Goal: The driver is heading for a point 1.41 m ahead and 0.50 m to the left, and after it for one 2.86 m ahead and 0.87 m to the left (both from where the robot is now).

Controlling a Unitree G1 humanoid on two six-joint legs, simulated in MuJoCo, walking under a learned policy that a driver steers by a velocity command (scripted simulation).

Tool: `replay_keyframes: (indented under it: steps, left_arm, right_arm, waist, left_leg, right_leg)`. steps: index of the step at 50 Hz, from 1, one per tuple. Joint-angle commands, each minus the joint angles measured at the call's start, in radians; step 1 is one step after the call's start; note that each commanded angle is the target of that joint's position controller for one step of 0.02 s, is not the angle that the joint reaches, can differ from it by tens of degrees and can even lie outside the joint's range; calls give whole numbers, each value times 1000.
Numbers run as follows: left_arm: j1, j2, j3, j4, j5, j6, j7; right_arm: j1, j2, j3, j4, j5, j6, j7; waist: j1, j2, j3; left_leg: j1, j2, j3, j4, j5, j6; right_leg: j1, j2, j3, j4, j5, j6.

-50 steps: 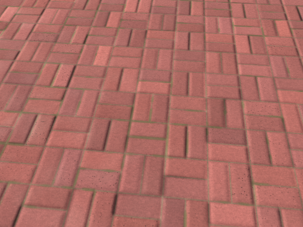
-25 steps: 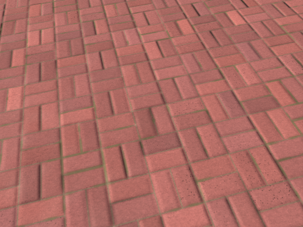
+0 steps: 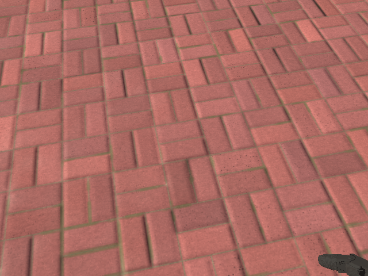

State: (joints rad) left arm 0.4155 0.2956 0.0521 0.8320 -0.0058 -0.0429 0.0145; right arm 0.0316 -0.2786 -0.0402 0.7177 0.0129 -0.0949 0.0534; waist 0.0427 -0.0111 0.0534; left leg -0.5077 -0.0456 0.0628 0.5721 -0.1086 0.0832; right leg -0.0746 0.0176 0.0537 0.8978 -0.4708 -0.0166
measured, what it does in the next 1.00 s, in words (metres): walks ahead, turning left: right foot, then left foot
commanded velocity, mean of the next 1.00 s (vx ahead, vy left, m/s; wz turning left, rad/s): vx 0.30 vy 0.00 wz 0.49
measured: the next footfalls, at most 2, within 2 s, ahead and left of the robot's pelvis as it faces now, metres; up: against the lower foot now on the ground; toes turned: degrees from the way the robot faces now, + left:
right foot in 0.40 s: +0.42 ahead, -0.13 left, +0.00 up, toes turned +15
left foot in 0.86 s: +0.41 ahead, +0.14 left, +0.00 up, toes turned +30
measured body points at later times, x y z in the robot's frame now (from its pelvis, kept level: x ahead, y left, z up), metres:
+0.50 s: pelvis +0.28 -0.04 +0.01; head +0.31 -0.04 +0.46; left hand +0.41 +0.25 -0.06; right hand +0.40 -0.31 -0.11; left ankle +0.14 +0.07 -0.64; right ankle +0.38 -0.14 -0.72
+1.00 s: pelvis +0.37 +0.01 +0.02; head +0.41 +0.06 +0.46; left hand +0.35 +0.34 -0.09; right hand +0.68 -0.12 -0.05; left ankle +0.38 +0.12 -0.72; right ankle +0.41 -0.13 -0.64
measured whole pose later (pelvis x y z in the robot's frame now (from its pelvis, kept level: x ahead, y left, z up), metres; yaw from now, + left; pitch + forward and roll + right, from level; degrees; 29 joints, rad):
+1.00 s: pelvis +0.37 +0.01 +0.02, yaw +33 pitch +2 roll -1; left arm 0.11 0.33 0.07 0.73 0.01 -0.01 0.02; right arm 0.13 -0.31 -0.07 0.58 0.01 0.03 0.00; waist 0.00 -0.03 0.08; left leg -0.39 -0.04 -0.03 0.51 -0.15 0.05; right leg -0.48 -0.02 0.00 1.11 -0.51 0.06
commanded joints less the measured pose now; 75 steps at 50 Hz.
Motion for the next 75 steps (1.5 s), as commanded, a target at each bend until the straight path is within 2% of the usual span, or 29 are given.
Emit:
replay_keyframes:
  steps: [1, 2, 4, 8, 15, 18, 20, 21, 22, 23, 25, 28, 32, 39, 42, 43, 44, 45, 46, 48, 55, 60, 63, 64, 65, 67, 70, 72, 75]
  left_arm:
    - [-82, 141, 17, -144, -40, -69, -18]
    - [-136, 129, 13, -159, -27, -81, -17]
    - [-119, 117, 19, -156, 3, -74, -12]
    - [-147, 71, 3, -183, 23, -49, -4]
    - [-380, 69, -3, -250, -2, -70, -19]
    - [-350, 109, 18, -252, -10, -79, -25]
    - [-202, 153, 44, -224, 4, -87, -16]
    - [-72, 224, 61, -221, 26, -84, -7]
    - [-48, 280, 74, -199, 37, -65, -14]
    - [-83, 183, 54, -221, 27, -60, -20]
    - [-179, 98, 26, -234, 30, -50, -20]
    - [-250, 89, 27, -209, 29, -44, -15]
    - [-262, 135, 49, -181, 19, -27, 7]
    - [-279, 185, 70, -148, -19, 1, 2]
    - [-283, 179, 72, -137, -40, 6, -2]
    - [-220, 149, 66, -120, -25, 4, -7]
    - [-197, 81, 38, -165, 37, 1, -12]
    - [-224, 98, 34, -173, 39, 2, -14]
    - [-286, 145, 47, -174, 8, 10, -13]
    - [-302, 137, 48, -167, 11, 23, 7]
    - [-275, 87, 32, -155, 10, 37, 9]
    - [-286, 89, 32, -169, 3, 37, -10]
    - [-236, 76, 30, -161, 20, 24, -23]
    - [-224, 136, 39, -174, 42, 22, -19]
    - [-270, 177, 42, -165, 61, 24, -19]
    - [-347, 105, 22, -199, 53, 10, -12]
    - [-333, 111, 22, -179, 18, 5, -3]
    - [-318, 99, 20, -168, 14, 16, -6]
    - [-282, 87, 15, -148, 2, 32, -11]
  right_arm:
    - [267, -161, -52, 17, 11, 12, -18]
    - [211, -146, -46, 9, 0, 12, -21]
    - [163, -120, -38, -8, -22, 7, -26]
    - [169, -152, -50, -3, -1, 1, -41]
    - [296, -192, -67, 20, 22, 29, -62]
    - [303, -184, -67, 15, 16, 42, -65]
    - [300, -120, -48, 4, 4, 47, -63]
    - [324, -43, -23, -23, -20, 46, -63]
    - [446, -27, -15, -59, 11, 35, -63]
    - [425, -137, -40, -36, 22, 43, -72]
    - [296, -170, -60, -54, 9, 73, -79]
    - [291, -117, -61, -73, 12, 112, -74]
    - [211, -70, -46, -121, 2, 129, -63]
    - [93, -102, -61, -182, 1, 144, -20]
    - [149, -128, -82, -181, -1, 146, -19]
    - [225, -197, -108, -168, -5, 143, -35]
    - [264, -328, -133, -185, -16, 140, -60]
    - [250, -296, -115, -205, -31, 123, -54]
    - [228, -246, -100, -202, -24, 108, -45]
    - [148, -193, -84, -191, 3, 101, -52]
    - [82, -207, -89, -195, -7, 124, -83]
    - [90, -181, -72, -177, -16, 134, -71]
    - [102, -136, -51, -159, -8, 135, -71]
    - [143, -96, -38, -153, -21, 130, -72]
    - [152, -94, -42, -169, -17, 123, -73]
    - [110, -169, -67, -155, -23, 117, -78]
    - [128, -115, -60, -120, -20, 131, -80]
    - [130, -60, -40, -108, -13, 129, -75]
    - [154, -52, -36, -75, -7, 127, -71]
  waist:
    - [-146, 125, -240]
    - [-109, 33, -131]
    - [-43, 39, -81]
    - [-19, 70, -37]
    - [-110, 77, -39]
    - [-74, 103, -59]
    - [10, 93, -127]
    - [43, -73, -279]
    - [-29, -392, -361]
    - [-6, -229, -298]
    - [-11, -65, -173]
    - [-58, -134, -100]
    - [-48, -111, -121]
    - [-24, -106, -110]
    - [-68, -80, -130]
    - [-89, 25, -179]
    - [-59, 325, -234]
    - [-95, 277, -358]
    - [-116, 158, -311]
    - [-68, 76, -204]
    - [-35, 131, -207]
    - [-63, 173, -179]
    - [-27, 142, -153]
    - [-50, 9, -153]
    - [-106, -212, -96]
    - [-71, -190, -69]
    - [-62, -140, -76]
    - [-51, -141, -96]
    - [-55, -153, -125]
  left_leg:
    - [743, 342, -651, -292, -288, 232]
    - [569, 307, -557, -325, -194, 215]
    - [384, 249, -467, -368, -41, 206]
    - [214, 209, -347, -430, 38, 223]
    - [226, 172, -334, -332, -52, 133]
    - [287, 196, -419, -222, -117, 95]
    - [237, 109, -381, -8, -85, 31]
    - [120, 25, -272, 316, -286, -25]
    - [-184, -55, -178, 603, -557, -74]
    - [-254, 13, -232, 720, -499, -96]
    - [-213, 67, -190, 733, -384, -122]
    - [-108, 100, -134, 620, -300, -146]
    - [-96, 115, -110, 413, -180, -160]
    - [53, 96, -39, 124, -101, -96]
    - [214, 42, 2, -87, -11, -34]
    - [398, 66, -75, -155, 271, 15]
    - [655, 341, -450, -106, 769, 175]
    - [659, 455, -635, -152, 655, 347]
    - [600, 401, -544, -178, 565, 311]
    - [481, 300, -430, -190, 377, 198]
    - [301, 215, -394, -212, 201, 161]
    - [254, 216, -460, -200, 17, 138]
    - [182, 156, -441, -144, -80, 54]
    - [119, 80, -364, -18, -207, -13]
    - [81, -33, -210, 51, -352, -64]
    - [129, 10, -202, 234, -389, -115]
    - [89, 42, -193, 285, -377, -156]
    - [145, 49, -142, 163, -362, -166]
    - [289, 34, -92, -161, -103, -153]
  right_leg:
    - [-659, -40, 72, 484, 10, -7]
    - [-645, -80, 50, 398, 75, -11]
    - [-534, -124, 51, 287, 144, -1]
    - [-487, -132, 12, 69, 206, 60]
    - [-362, -49, 18, -339, 533, 92]
    - [-286, -44, 28, -399, 430, 60]
    - [-59, -90, 41, -456, 387, -3]
    - [173, -300, 228, -433, 483, -69]
    - [362, -500, 655, -516, 468, -233]
    - [304, -463, 646, -537, 441, -221]
    - [111, -369, 303, -516, 726, -171]
    - [-77, -278, 86, -577, 819, -165]
    - [-46, -314, -2, -615, 833, -201]
    - [-20, -330, -119, -556, 722, -158]
    - [-31, -292, -175, -373, 738, -91]
    - [-131, -221, -224, -194, 648, -23]
    - [-469, -86, -257, 145, -46, 75]
    - [-579, -10, -54, 344, -263, 98]
    - [-598, -41, 8, 386, -205, 89]
    - [-603, -72, 19, 283, -67, 78]
    - [-384, -16, 10, -32, 94, 106]
    - [-282, -17, -6, -192, 116, 79]
    - [-109, -35, -15, -475, 297, 23]
    - [-53, -193, 141, -547, 369, -29]
    - [-170, -317, 307, -605, 371, -155]
    - [-227, -325, 317, -632, 343, -210]
    - [-125, -270, 226, -567, 506, -177]
    - [-91, -223, 156, -523, 624, -162]
    - [-63, -182, 115, -473, 659, -131]
Keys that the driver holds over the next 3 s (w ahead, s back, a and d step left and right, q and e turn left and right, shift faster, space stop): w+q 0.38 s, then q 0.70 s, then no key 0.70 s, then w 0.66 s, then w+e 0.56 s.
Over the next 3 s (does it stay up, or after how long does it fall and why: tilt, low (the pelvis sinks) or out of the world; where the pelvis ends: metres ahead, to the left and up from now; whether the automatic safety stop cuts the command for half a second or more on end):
stays up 0.78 0.36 0.00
